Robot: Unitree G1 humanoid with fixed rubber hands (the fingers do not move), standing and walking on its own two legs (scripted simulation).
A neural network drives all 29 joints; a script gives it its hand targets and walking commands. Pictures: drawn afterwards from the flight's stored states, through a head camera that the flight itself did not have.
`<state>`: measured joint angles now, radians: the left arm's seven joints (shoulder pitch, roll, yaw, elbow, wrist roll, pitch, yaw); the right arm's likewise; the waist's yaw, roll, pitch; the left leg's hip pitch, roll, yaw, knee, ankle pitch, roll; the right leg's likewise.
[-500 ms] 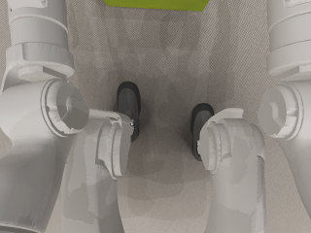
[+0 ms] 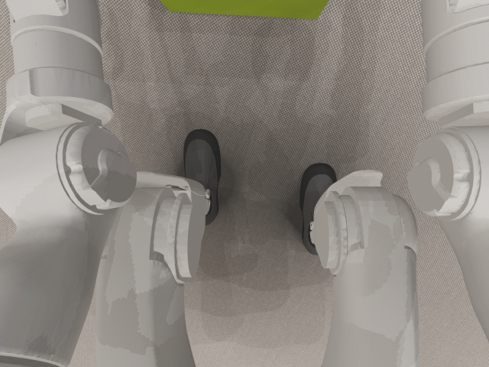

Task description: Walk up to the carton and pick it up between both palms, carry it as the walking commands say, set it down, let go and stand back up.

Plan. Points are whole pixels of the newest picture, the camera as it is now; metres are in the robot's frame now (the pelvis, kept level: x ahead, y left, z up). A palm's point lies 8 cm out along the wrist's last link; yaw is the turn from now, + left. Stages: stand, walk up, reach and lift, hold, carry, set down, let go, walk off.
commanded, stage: set down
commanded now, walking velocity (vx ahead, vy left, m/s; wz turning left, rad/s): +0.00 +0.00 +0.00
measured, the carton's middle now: out of the picture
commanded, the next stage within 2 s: none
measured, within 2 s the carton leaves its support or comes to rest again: rests again in 0.38 s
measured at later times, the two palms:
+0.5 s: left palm out of the picture +0.55 +0.19 -0.21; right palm out of the picture +0.56 -0.14 -0.22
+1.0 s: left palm out of the picture +0.55 +0.19 -0.22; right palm out of the picture +0.56 -0.14 -0.23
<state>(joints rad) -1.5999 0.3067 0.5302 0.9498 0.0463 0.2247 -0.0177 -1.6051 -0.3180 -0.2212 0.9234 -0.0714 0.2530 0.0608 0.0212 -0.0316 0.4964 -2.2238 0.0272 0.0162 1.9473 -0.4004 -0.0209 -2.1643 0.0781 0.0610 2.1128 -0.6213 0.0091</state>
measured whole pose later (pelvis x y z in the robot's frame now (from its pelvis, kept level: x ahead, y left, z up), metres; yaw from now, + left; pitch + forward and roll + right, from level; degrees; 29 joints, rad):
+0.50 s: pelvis +0.00 +0.00 +0.00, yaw +0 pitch +38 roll +4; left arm -1.61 0.33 0.52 1.05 0.05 0.22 -0.02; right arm -1.61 -0.32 -0.22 0.99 -0.07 0.25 0.08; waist 0.02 -0.03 0.52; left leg -2.23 0.02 0.01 1.96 -0.40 -0.02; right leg -2.17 0.08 0.06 2.13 -0.62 0.01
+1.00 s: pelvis +0.00 +0.00 -0.01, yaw +0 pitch +37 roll +4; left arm -1.61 0.33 0.50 1.10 0.05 0.16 0.01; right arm -1.63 -0.32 -0.22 1.05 -0.07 0.22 0.06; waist 0.02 -0.03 0.52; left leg -2.23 0.02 0.01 1.98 -0.40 -0.03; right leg -2.17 0.08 0.06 2.15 -0.62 0.01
